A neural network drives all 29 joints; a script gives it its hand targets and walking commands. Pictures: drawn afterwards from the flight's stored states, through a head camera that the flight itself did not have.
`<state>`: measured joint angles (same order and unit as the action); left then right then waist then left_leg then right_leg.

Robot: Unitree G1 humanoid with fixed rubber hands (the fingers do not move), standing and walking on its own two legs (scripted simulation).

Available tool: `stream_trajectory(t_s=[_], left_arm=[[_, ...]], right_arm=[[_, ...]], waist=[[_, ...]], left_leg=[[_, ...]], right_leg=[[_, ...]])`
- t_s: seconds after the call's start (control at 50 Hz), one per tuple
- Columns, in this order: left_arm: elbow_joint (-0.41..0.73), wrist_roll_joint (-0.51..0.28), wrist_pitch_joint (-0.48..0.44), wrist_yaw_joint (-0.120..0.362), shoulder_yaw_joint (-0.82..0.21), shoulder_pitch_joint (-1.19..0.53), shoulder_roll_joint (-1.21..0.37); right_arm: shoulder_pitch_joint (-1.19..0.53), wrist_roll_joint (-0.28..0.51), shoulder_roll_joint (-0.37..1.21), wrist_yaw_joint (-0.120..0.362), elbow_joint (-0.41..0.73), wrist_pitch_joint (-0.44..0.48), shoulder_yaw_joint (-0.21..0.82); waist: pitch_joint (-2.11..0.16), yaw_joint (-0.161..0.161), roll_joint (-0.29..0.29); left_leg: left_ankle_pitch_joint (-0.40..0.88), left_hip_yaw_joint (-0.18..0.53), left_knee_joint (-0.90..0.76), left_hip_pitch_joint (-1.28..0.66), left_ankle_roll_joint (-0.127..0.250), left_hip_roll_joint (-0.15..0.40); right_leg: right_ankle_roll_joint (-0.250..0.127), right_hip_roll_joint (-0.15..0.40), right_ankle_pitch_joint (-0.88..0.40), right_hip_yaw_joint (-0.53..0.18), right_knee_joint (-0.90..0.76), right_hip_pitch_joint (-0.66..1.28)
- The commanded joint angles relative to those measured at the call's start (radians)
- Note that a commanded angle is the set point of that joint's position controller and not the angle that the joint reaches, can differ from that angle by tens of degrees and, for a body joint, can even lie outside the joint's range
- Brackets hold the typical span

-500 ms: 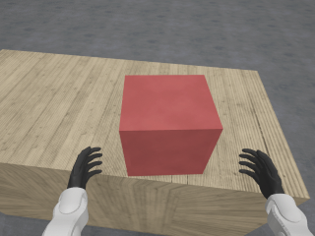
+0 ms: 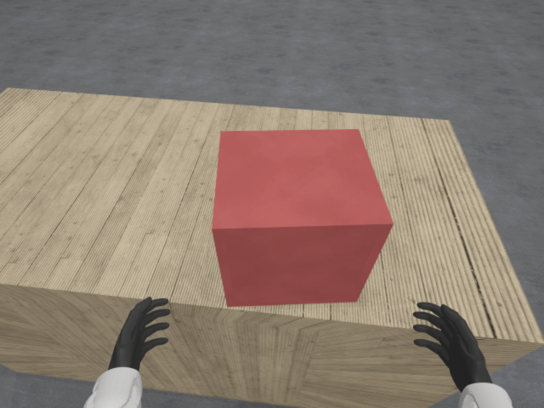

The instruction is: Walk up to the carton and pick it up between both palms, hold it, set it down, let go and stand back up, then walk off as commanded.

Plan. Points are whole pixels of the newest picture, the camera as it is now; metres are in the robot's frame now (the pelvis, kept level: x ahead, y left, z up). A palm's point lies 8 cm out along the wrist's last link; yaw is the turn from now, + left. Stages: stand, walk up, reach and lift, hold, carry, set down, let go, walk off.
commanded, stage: set down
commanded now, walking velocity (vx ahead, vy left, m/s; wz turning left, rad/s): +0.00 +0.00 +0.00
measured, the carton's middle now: (291, 220) +0.40 -0.02 +0.05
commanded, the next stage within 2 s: let go in 0.36 s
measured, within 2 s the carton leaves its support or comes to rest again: neither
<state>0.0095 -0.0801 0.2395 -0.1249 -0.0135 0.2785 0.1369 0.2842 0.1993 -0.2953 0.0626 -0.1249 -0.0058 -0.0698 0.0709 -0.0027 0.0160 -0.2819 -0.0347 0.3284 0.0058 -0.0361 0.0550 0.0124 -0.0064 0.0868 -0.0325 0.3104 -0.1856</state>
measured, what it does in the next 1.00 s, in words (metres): stands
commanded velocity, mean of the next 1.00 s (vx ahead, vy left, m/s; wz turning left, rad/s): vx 0.00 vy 0.00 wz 0.00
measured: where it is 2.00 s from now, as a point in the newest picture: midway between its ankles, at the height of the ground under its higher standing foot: outside the picture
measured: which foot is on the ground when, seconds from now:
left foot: down 0.00-1.00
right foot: down 0.00-1.00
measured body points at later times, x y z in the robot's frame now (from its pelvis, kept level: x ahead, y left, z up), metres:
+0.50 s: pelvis +0.00 +0.01 +0.00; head -0.01 +0.03 +0.45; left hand +0.18 +0.22 -0.07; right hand +0.21 -0.24 +0.00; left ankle -0.06 +0.13 -0.75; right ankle +0.05 -0.13 -0.75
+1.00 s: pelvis -0.01 +0.02 -0.01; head -0.04 +0.03 +0.44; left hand +0.15 +0.24 -0.10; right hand +0.21 -0.24 +0.00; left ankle -0.06 +0.13 -0.75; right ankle +0.05 -0.13 -0.75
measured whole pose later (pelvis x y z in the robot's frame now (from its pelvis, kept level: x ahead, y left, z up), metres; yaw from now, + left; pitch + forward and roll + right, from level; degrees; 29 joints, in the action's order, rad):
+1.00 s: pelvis -0.01 +0.02 -0.01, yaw -1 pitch -7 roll -1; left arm -0.55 0.05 0.12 -0.01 0.01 0.23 0.16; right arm 0.14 -0.02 -0.29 0.05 -0.41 0.13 -0.06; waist 0.05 0.02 -0.01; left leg -0.35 -0.06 0.46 -0.02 0.00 0.03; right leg 0.03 0.01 0.14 -0.06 0.42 -0.17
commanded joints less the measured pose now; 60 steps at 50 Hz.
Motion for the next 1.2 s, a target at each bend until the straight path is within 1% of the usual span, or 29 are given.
stream_trajectory(t_s=[0.0,0.04,0.06,0.16,0.18,0.2,0.24,0.26,0.36,0.42,0.44,0.46,0.48,0.5,0.54,0.6,0.62,0.78,0.8,0.86,0.88,0.9,0.94,1.0,1.04,1.1,1.12,1.14,1.18], left_arm=[[0.049,0.028,-0.053,0.02,0.019,-0.091,0.055],[0.017,0.046,-0.039,0.035,0.024,-0.081,0.061],[0.071,0.042,-0.053,0.026,0.032,-0.108,0.065],[0.089,0.088,-0.075,0.001,0.033,-0.058,0.017],[0.016,0.09,-0.054,0.022,0.028,-0.052,0.032],[0.054,0.097,-0.077,0.012,0.037,-0.044,0.016],[-0.017,0.108,-0.069,0.034,0.044,-0.015,0.03],[-0.035,0.121,-0.053,0.036,0.048,-0.036,0.037],[-0.097,0.135,-0.032,0.059,0.055,-0.07,0.029],[-0.052,0.127,-0.049,0.044,0.041,-0.109,0.031],[-0.134,0.137,-0.039,0.051,0.039,-0.096,0.03],[-0.049,0.128,-0.063,0.03,0.027,-0.129,0.021],[-0.249,0.131,-0.035,0.064,0.031,-0.098,0.04],[-0.15,0.137,-0.052,0.046,0.036,-0.13,0.039],[-0.184,0.149,-0.06,0.042,0.034,-0.111,0.043],[-0.204,0.149,-0.069,0.051,0.045,-0.129,0.06],[-0.168,0.146,-0.088,0.037,0.036,-0.139,0.055],[-0.379,0.187,-0.052,0.077,0.037,-0.12,0.047],[-0.244,0.176,-0.084,0.052,0.028,-0.156,0.042],[-0.451,0.188,-0.052,0.098,0.039,-0.132,0.054],[-0.365,0.188,-0.072,0.087,0.051,-0.158,0.054],[-0.457,0.112,-0.16,0.104,0.119,-0.05,0.284],[-0.464,0.111,-0.213,0.125,0.133,-0.093,0.329],[-0.529,0.112,-0.256,0.144,0.12,-0.082,0.301],[-0.544,0.118,-0.272,0.163,0.108,-0.123,0.281],[-0.566,0.114,-0.262,0.167,0.116,-0.122,0.291],[-0.589,0.117,-0.261,0.174,0.112,-0.128,0.296],[-0.595,0.113,-0.259,0.177,0.111,-0.097,0.301],[-0.616,0.113,-0.26,0.181,0.119,-0.129,0.332]], right_arm=[[-0.081,-0.021,-0.086,-0.009,0.05,0.026,-0.04],[-0.05,-0.043,-0.082,-0.016,0.001,0.026,-0.049],[-0.088,-0.028,-0.092,-0.01,0.038,0.038,-0.039],[-0.082,-0.016,-0.13,0.023,-0.034,0.052,-0.051],[-0.065,-0.027,-0.112,0.012,-0.113,0.038,-0.03],[-0.074,-0.021,-0.142,0.02,-0.075,0.059,-0.042],[-0.025,-0.033,-0.101,0.005,-0.102,0.053,-0.011],[-0.049,-0.034,-0.111,0.003,-0.151,0.047,-0.017],[-0.082,-0.09,-0.091,-0.004,-0.223,0.022,-0.025],[-0.112,-0.085,-0.096,0.012,-0.188,0.018,-0.03],[-0.097,-0.11,-0.092,0.016,-0.266,0.002,-0.041],[-0.139,-0.087,-0.107,0.029,-0.219,0.013,-0.051],[-0.098,-0.127,-0.049,0.008,-0.36,-0.016,-0.013],[-0.132,-0.115,-0.095,0.02,-0.312,-0.007,-0.047],[-0.129,-0.122,-0.079,0.027,-0.35,0.001,-0.048],[-0.121,-0.139,-0.06,0.022,-0.379,0.007,-0.022],[-0.126,-0.136,-0.095,0.034,-0.361,0.021,-0.041],[-0.111,-0.186,-0.068,0.011,-0.511,0.014,0.001],[-0.141,-0.157,-0.093,0.028,-0.435,0.038,-0.015],[-0.094,-0.199,-0.042,-0.002,-0.547,0.007,0.022],[-0.121,-0.193,-0.07,0.003,-0.482,0.02,0.017],[-0.138,-0.29,-0.165,-0.031,-0.351,0.044,-0.028],[-0.098,-0.271,-0.188,-0.045,-0.313,0.066,-0.044],[-0.074,-0.239,-0.238,-0.047,-0.303,0.066,-0.063],[-0.043,-0.228,-0.233,-0.049,-0.269,0.086,-0.064],[-0.033,-0.224,-0.251,-0.051,-0.252,0.08,-0.056],[-0.01,-0.223,-0.228,-0.051,-0.267,0.073,-0.056],[-0.009,-0.222,-0.24,-0.05,-0.239,0.074,-0.059],[-0.007,-0.217,-0.244,-0.047,-0.231,0.069,-0.057]], waist=[[-0.071,0.01,-0.024],[-0.031,0.03,-0.02],[-0.079,0.005,-0.005],[-0.084,-0.019,0.072],[-0.055,0.005,0.067],[-0.066,-0.021,0.034],[-0.034,0.002,0.001],[-0.012,0.003,0.049],[0.084,0.002,-0.006],[0.052,-0.013,0.06],[0.085,-0.002,0.069],[0.052,-0.021,0.088],[0.126,0.01,0.073],[0.08,-0.001,0.11],[0.073,0.008,0.139],[0.061,0.005,0.099],[0.034,-0.002,0.136],[0.15,0.022,0.145],[0.092,0.006,0.16],[0.215,0.038,0.09],[0.183,0.01,0.089],[0.058,-0.04,0.051],[0.127,-0.007,0.067],[0.006,-0.017,0.04],[-0.013,0.007,0.086],[-0.034,-0.012,0.15],[-0.056,-0.003,0.078],[-0.009,-0.01,0.103],[-0.056,0.004,0.046]], left_leg=[[0.153,-0.046,-0.082,0.194,-0.02,-0.052],[0.158,-0.043,-0.079,0.18,-0.027,-0.051],[0.154,-0.045,-0.075,0.178,-0.021,-0.052],[0.273,-0.026,-0.063,0.17,-0.043,-0.033],[0.277,-0.041,-0.056,0.15,-0.053,-0.042],[0.312,-0.032,-0.059,0.151,-0.051,-0.041],[0.287,-0.051,-0.062,0.147,-0.036,-0.059],[0.304,-0.046,-0.067,0.134,-0.043,-0.055],[0.155,-0.055,-0.103,0.188,-0.021,-0.058],[0.099,-0.06,-0.107,0.23,-0.019,-0.046],[0.063,-0.059,-0.112,0.246,-0.022,-0.043],[0.085,-0.055,-0.12,0.256,-0.027,-0.028],[0.052,-0.071,-0.11,0.283,-0.022,-0.038],[0.074,-0.059,-0.116,0.287,-0.031,-0.029],[0.083,-0.062,-0.101,0.295,-0.037,-0.03],[0.08,-0.071,-0.093,0.298,-0.024,-0.031],[0.084,-0.062,-0.099,0.32,-0.028,-0.026],[0.057,-0.065,-0.099,0.344,-0.025,-0.021],[0.083,-0.053,-0.101,0.355,-0.03,-0.006],[-0.007,-0.069,-0.11,0.406,-0.006,-0.024],[-0.006,-0.068,-0.115,0.398,-0.007,-0.018],[-0.017,-0.011,0.007,0.305,0.037,-0.04],[-0.142,-0.005,-0.006,0.307,0.06,-0.009],[-0.067,0.024,0.049,0.254,0.084,0.02],[-0.005,0.033,0.047,0.257,0.084,0.027],[0.105,0.022,0.08,0.244,0.085,0.033],[0.069,0.029,0.072,0.207,0.088,0.039],[0.094,0.035,0.092,0.241,0.087,0.043],[0.08,0.022,0.116,0.243,0.079,0.03]], right_leg=[[-0.048,-0.028,-0.015,0.012,-0.017,0.243],[-0.048,-0.024,-0.01,0.007,-0.024,0.246],[-0.049,-0.028,-0.012,0.017,-0.016,0.253],[-0.072,-0.043,-0.077,0.026,0.004,0.29],[-0.07,-0.041,-0.099,0.023,-0.007,0.273],[-0.064,-0.049,-0.113,0.03,-0.002,0.294],[-0.05,-0.029,-0.142,0.009,-0.015,0.313],[-0.059,-0.036,-0.133,0.014,-0.009,0.299],[-0.06,-0.027,0.002,0.01,-0.03,0.287],[-0.087,-0.026,0.069,0.006,-0.02,0.3],[-0.09,-0.021,0.084,0.007,-0.016,0.291],[-0.098,-0.035,0.084,0.026,0.003,0.302],[-0.101,-0.017,0.075,-0.005,-0.013,0.306],[-0.103,-0.025,0.08,0.005,0.005,0.329],[-0.108,-0.026,0.08,0.009,0.017,0.328],[-0.099,-0.019,0.044,0.004,0.028,0.34],[-0.104,-0.032,0.057,0.022,0.049,0.355],[-0.104,-0.036,0.061,0.012,0.049,0.381],[-0.107,-0.058,0.051,0.038,0.077,0.393],[-0.095,-0.04,0.069,0.014,0.057,0.396],[-0.094,-0.047,0.072,0.03,0.066,0.403],[-0.046,0.055,0.001,-0.017,0.098,0.084],[-0.04,0.051,0.13,-0.025,0.082,-0.05],[-0.056,0.044,0.045,-0.03,0.122,-0.037],[-0.05,0.061,0.001,-0.036,0.152,-0.03],[-0.052,0.052,0.002,-0.02,0.163,-0.05],[-0.055,0.047,0.03,-0.023,0.173,-0.05],[-0.047,0.051,0.007,-0.019,0.171,-0.059],[-0.051,0.055,-0.043,-0.016,0.177,-0.033]])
